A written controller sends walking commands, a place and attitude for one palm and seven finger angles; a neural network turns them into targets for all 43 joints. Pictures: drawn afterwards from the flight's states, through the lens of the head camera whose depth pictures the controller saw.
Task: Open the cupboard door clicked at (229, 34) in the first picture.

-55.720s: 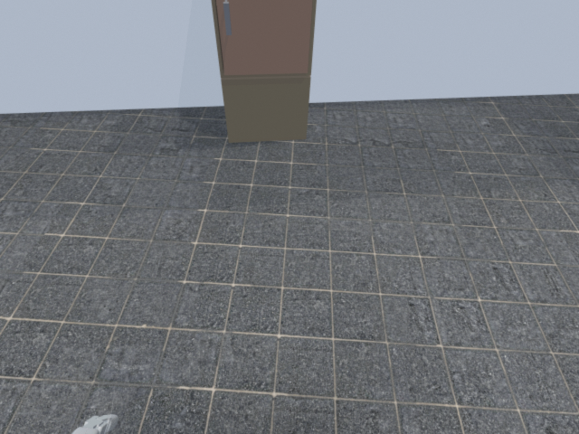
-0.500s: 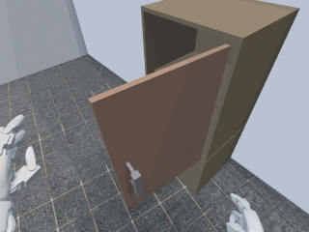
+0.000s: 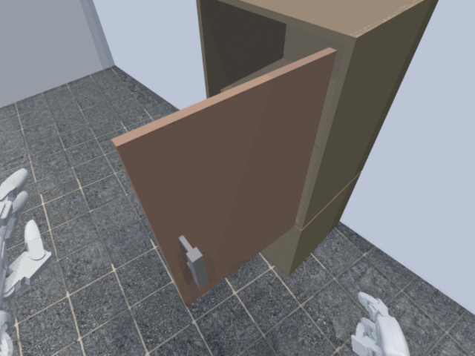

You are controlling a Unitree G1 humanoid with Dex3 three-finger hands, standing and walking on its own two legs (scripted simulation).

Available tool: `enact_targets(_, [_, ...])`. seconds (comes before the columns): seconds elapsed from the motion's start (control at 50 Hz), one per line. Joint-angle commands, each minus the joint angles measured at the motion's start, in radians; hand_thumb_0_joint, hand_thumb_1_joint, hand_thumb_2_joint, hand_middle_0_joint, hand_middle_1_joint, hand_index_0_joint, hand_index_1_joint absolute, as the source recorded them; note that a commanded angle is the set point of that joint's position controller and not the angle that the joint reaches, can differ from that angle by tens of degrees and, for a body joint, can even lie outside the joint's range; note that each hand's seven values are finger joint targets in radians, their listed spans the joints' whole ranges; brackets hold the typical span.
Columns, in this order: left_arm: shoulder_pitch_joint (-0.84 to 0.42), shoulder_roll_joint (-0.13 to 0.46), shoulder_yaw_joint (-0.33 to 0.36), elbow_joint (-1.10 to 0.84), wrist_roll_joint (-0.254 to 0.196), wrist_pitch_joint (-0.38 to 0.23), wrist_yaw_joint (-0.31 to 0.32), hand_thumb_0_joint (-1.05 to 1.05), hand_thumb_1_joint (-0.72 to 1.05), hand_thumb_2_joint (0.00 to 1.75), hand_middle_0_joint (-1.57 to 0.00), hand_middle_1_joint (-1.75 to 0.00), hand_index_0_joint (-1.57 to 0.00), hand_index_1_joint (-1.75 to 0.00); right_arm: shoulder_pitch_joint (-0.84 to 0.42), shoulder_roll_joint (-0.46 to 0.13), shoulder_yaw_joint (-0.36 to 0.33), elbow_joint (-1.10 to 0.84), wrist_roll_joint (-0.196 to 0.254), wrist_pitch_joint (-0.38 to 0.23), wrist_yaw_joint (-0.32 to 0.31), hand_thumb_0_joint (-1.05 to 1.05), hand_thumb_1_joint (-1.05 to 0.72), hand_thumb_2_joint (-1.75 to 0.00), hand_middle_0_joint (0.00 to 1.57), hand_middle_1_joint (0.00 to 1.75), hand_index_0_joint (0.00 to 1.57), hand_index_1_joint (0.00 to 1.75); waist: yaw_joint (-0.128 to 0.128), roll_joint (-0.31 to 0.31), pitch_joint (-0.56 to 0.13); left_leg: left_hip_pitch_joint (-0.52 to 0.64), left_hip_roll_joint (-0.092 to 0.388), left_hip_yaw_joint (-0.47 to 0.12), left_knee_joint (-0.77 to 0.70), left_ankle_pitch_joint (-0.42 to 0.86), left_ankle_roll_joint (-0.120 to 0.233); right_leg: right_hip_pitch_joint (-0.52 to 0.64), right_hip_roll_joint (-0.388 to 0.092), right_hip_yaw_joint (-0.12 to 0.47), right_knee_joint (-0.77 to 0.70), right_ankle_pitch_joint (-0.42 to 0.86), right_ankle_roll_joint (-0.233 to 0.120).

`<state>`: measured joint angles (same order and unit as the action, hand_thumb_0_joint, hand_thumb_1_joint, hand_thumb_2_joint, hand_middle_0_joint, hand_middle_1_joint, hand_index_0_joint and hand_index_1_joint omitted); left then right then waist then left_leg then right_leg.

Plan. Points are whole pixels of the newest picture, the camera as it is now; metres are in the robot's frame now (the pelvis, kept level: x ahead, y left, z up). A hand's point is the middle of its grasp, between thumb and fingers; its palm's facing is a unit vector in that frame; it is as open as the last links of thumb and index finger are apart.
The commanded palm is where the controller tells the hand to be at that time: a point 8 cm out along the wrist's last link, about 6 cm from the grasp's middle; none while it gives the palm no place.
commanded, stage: step back with the hand held close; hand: left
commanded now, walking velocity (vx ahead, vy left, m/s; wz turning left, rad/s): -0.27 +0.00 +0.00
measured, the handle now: (192, 261) +0.31 +0.13 -0.08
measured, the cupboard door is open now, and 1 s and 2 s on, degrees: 84 84 84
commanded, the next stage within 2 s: stop stepping back and stand still in 1.12 s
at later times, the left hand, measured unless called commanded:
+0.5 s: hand out of the picture +0.13 +0.30 +0.15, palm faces +0.44 -0.75 -0.49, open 7.4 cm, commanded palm +0.06 +0.33 +0.17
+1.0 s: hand out of the picture +0.06 +0.33 +0.16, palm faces +0.45 -0.75 -0.49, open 7.4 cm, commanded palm -0.02 +0.35 +0.17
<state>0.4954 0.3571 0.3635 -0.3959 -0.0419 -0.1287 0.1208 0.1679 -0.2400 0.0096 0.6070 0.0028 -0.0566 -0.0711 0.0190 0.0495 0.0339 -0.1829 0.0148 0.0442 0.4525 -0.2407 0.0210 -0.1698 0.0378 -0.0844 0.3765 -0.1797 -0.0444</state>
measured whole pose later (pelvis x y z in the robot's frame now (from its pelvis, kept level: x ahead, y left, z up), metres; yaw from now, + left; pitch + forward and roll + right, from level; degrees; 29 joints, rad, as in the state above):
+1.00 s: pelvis -0.14 +0.04 -0.01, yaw +4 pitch +0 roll -6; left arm 0.51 0.50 0.48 -0.53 -0.01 -0.23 0.14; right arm 0.16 -0.20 -0.02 0.61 -0.02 -0.08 -0.07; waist -0.01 0.00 0.06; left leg -0.45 0.01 -0.01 0.48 -0.03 0.10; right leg -0.35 0.15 0.05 0.91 -0.38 0.00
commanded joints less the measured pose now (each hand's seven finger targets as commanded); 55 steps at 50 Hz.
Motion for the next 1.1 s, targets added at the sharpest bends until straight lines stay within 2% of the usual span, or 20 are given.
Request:
enact_targets(0.0, [0.027, 0.245, 0.172, -0.298, -0.007, -0.081, 0.03, 0.0, 0.9, 0.9, -0.2, -0.3, -0.2, -0.3, -0.093, -0.11, -0.05, -0.186, -0.002, -0.03, -0.017, 0.0, -0.9, -0.9, 0.2, 0.3, 0.2, 0.3, -0.002, 0.018, -0.214, 0.008, 0.055, -0.073, -0.035, 0.327, 0.012, 0.091, -0.12, 0.121, 0.028, 0.341, 0.03])
enact_targets(0.04, [0.046, 0.258, 0.194, -0.295, -0.011, -0.08, 0.035, 0.0, 0.9, 0.9, -0.2, -0.3, -0.2, -0.3, -0.094, -0.104, -0.055, -0.194, 0.002, -0.018, -0.02, 0.0, -0.9, -0.9, 0.2, 0.3, 0.2, 0.3, -0.005, -0.038, -0.215, -0.019, 0.057, -0.076, -0.027, 0.324, 0.011, 0.092, -0.119, 0.128, 0.041, 0.371, 0.032])
enact_targets(0.16, [0.084, 0.235, 0.184, -0.259, -0.015, -0.079, 0.042, 0.0, 0.9, 0.9, -0.2, -0.3, -0.2, -0.3, -0.098, -0.11, -0.063, -0.199, 0.007, -0.004, -0.026, 0.0, -0.9, -0.9, 0.2, 0.3, 0.2, 0.3, -0.007, -0.01, -0.172, -0.109, 0.071, -0.1, -0.051, 0.233, 0.018, 0.067, -0.111, 0.136, 0.062, 0.289, 0.031])
enact_targets(0.34, [0.008, 0.228, 0.164, -0.314, 0.028, -0.105, 0.057, 0.0, 0.9, 0.9, -0.2, -0.3, -0.2, -0.3, -0.068, -0.133, -0.058, -0.214, -0.004, -0.028, -0.025, 0.0, -0.9, -0.9, 0.2, 0.3, 0.2, 0.3, -0.021, 0.009, -0.051, -0.379, 0.096, -0.166, -0.13, -0.33, 0.068, 0.04, -0.084, 0.174, 0.048, -0.169, 0.036])
enact_targets(0.46, [-0.017, 0.254, 0.22, -0.378, 0.058, -0.134, 0.067, 0.0, 0.9, 0.9, -0.2, -0.3, -0.2, -0.3, -0.062, -0.125, -0.064, -0.213, -0.024, -0.064, -0.031, 0.0, -0.9, -0.9, 0.2, 0.3, 0.2, 0.3, -0.004, 0.16, -0.114, -0.549, 0.206, -0.301, -0.285, -0.452, 0.112, 0.238, 0.024, 0.104, 0.366, 0.014, 0.057])
enact_targets(0.52, [0.003, 0.231, 0.217, -0.346, 0.056, -0.143, 0.056, 0.0, 0.9, 0.9, -0.2, -0.3, -0.2, -0.3, -0.056, -0.118, -0.067, -0.203, -0.024, -0.078, -0.02, 0.0, -0.9, -0.9, 0.2, 0.3, 0.2, 0.3, -0.01, 0.108, -0.081, -0.578, 0.211, -0.287, -0.243, -0.434, 0.126, 0.233, 0.029, 0.132, 0.357, -0.062, 0.053])
enact_targets(0.56, [0.024, 0.207, 0.198, -0.317, 0.044, -0.143, 0.052, 0.0, 0.9, 0.9, -0.2, -0.3, -0.2, -0.3, -0.04, -0.119, -0.068, -0.184, -0.029, -0.082, -0.015, 0.0, -0.9, -0.9, 0.2, 0.3, 0.2, 0.3, -0.023, 0.044, -0.064, -0.469, 0.16, -0.252, -0.174, -0.326, 0.095, 0.149, 0.014, 0.162, 0.223, 0.011, 0.035])
enact_targets(0.6, [-0.015, 0.211, 0.173, -0.304, 0.022, -0.144, 0.046, 0.0, 0.9, 0.9, -0.2, -0.3, -0.2, -0.3, -0.061, -0.115, -0.067, -0.164, -0.016, -0.085, -0.008, 0.0, -0.9, -0.9, 0.2, 0.3, 0.2, 0.3, -0.034, -0.021, -0.074, -0.28, 0.093, -0.182, -0.069, -0.181, 0.046, -0.035, -0.047, 0.259, 0.092, 0.052, 0.004])
enact_targets(0.66, [-0.028, 0.225, 0.149, -0.311, 0.008, -0.146, 0.05, 0.0, 0.9, 0.9, -0.2, -0.3, -0.2, -0.3, -0.054, -0.101, -0.072, -0.134, -0.005, -0.082, -0.003, 0.0, -0.9, -0.9, 0.2, 0.3, 0.2, 0.3, -0.037, -0.071, -0.211, -0.022, 0.038, -0.094, 0.083, 0.063, 0.004, -0.148, -0.123, 0.305, 0.024, 0.201, -0.01])
enact_targets(0.74, [-0.016, 0.283, 0.18, -0.346, 0.004, -0.151, 0.054, 0.0, 0.9, 0.9, -0.2, -0.3, -0.2, -0.3, -0.075, -0.094, -0.067, -0.146, 0.003, -0.066, -0.004, 0.0, -0.9, -0.9, 0.2, 0.3, 0.2, 0.3, -0.037, -0.112, -0.138, -0.014, -0.016, -0.066, 0.187, -0.069, -0.009, -0.292, -0.177, 0.341, -0.107, -0.053, -0.036])
enact_targets(0.8, [-0.004, 0.304, 0.203, -0.349, 0.002, -0.153, 0.056, 0.0, 0.9, 0.9, -0.2, -0.3, -0.2, -0.3, -0.09, -0.083, -0.056, -0.147, 0.002, -0.053, -0.009, 0.0, -0.9, -0.9, 0.2, 0.3, 0.2, 0.3, -0.033, -0.094, -0.084, -0.021, -0.021, -0.082, 0.163, -0.043, -0.019, -0.339, -0.174, 0.3, -0.102, -0.071, -0.046])
enact_targets(0.82, [0.007, 0.313, 0.219, -0.342, 0.002, -0.155, 0.056, 0.0, 0.9, 0.9, -0.2, -0.3, -0.2, -0.3, -0.097, -0.083, -0.054, -0.148, 0.001, -0.05, -0.011, 0.0, -0.9, -0.9, 0.2, 0.3, 0.2, 0.3, -0.032, -0.054, -0.078, -0.041, -0.004, -0.1, 0.096, -0.012, -0.01, -0.321, -0.133, 0.267, -0.069, -0.059, -0.023])
enact_targets(0.86, [0.016, 0.32, 0.239, -0.356, 0.005, -0.163, 0.05, 0.0, 0.9, 0.9, -0.2, -0.3, -0.2, -0.3, -0.122, -0.108, -0.059, -0.158, -0.006, -0.055, -0.019, 0.0, -0.9, -0.9, 0.2, 0.3, 0.2, 0.3, -0.02, 0.145, -0.083, -0.166, 0.103, -0.226, -0.115, -0.012, 0.027, -0.178, 0.011, 0.161, 0.101, -0.057, 0.034])
enact_targets(0.88, [0.017, 0.306, 0.246, -0.364, 0.007, -0.168, 0.043, 0.0, 0.9, 0.9, -0.2, -0.3, -0.2, -0.3, -0.12, -0.12, -0.059, -0.17, -0.01, -0.066, -0.019, 0.0, -0.9, -0.9, 0.2, 0.3, 0.2, 0.3, -0.011, 0.238, -0.12, -0.339, 0.212, -0.348, -0.281, -0.181, 0.075, 0.027, 0.087, 0.107, 0.318, -0.087, 0.055])
enact_targets(0.9, [0.011, 0.299, 0.254, -0.359, 0.011, -0.172, 0.036, 0.0, 0.9, 0.9, -0.2, -0.3, -0.2, -0.3, -0.117, -0.122, -0.069, -0.173, -0.018, -0.081, -0.018, 0.0, -0.9, -0.9, 0.2, 0.3, 0.2, 0.3, -0.006, 0.268, -0.148, -0.466, 0.306, -0.454, -0.418, -0.426, 0.123, 0.144, 0.121, 0.121, 0.547, -0.208, 0.054])
enact_targets(0.92, [-0.006, 0.303, 0.266, -0.366, 0.021, -0.174, 0.034, 0.0, 0.9, 0.9, -0.2, -0.3, -0.2, -0.3, -0.112, -0.124, -0.076, -0.166, -0.028, -0.09, -0.014, 0.0, -0.9, -0.9, 0.2, 0.3, 0.2, 0.3, -0.004, 0.262, -0.155, -0.56, 0.351, -0.471, -0.483, -0.552, 0.135, 0.195, 0.136, 0.131, 0.741, -0.263, 0.048])
enact_targets(0.94, [-0.018, 0.299, 0.268, -0.374, 0.025, -0.168, 0.037, 0.0, 0.9, 0.9, -0.2, -0.3, -0.2, -0.3, -0.1, -0.114, -0.076, -0.159, -0.04, -0.094, -0.009, 0.0, -0.9, -0.9, 0.2, 0.3, 0.2, 0.3, -0.005, 0.214, -0.142, -0.579, 0.344, -0.445, -0.464, -0.522, 0.129, 0.174, 0.128, 0.138, 0.818, -0.269, 0.042])
enact_targets(0.98, [-0.006, 0.266, 0.219, -0.376, 0.002, -0.16, 0.039, 0.0, 0.9, 0.9, -0.2, -0.3, -0.2, -0.3, -0.102, -0.094, -0.075, -0.141, -0.028, -0.11, 0.003, 0.0, -0.9, -0.9, 0.2, 0.3, 0.2, 0.3, 0.012, 0.079, -0.182, -0.309, 0.273, -0.298, -0.361, -0.285, 0.089, -0.001, 0.091, 0.12, 0.734, -0.306, 0.033])
enact_targets(1.0, [0.022, 0.245, 0.195, -0.368, -0.007, -0.145, 0.042, 0.0, 0.9, 0.9, -0.2, -0.3, -0.2, -0.3, -0.099, -0.097, -0.078, -0.132, -0.018, -0.115, 0.01, 0.0, -0.9, -0.9, 0.2, 0.3, 0.2, 0.3, 0.018, 0.063, -0.212, -0.204, 0.245, -0.244, -0.343, -0.231, 0.069, -0.044, 0.087, 0.091, 0.682, -0.33, 0.031])
enact_targets(1.08, [-0.014, 0.218, 0.134, -0.397, -0.025, -0.131, 0.041, 0.0, 0.9, 0.9, -0.2, -0.3, -0.2, -0.3, -0.073, -0.084, -0.063, -0.095, -0.019, -0.127, 0.014, 0.0, -0.9, -0.9, 0.2, 0.3, 0.2, 0.3, -0.004, 0.177, -0.264, 0.015, 0.208, -0.144, -0.386, -0.126, -0.007, -0.075, 0.082, 0.019, 0.461, -0.403, 0.017])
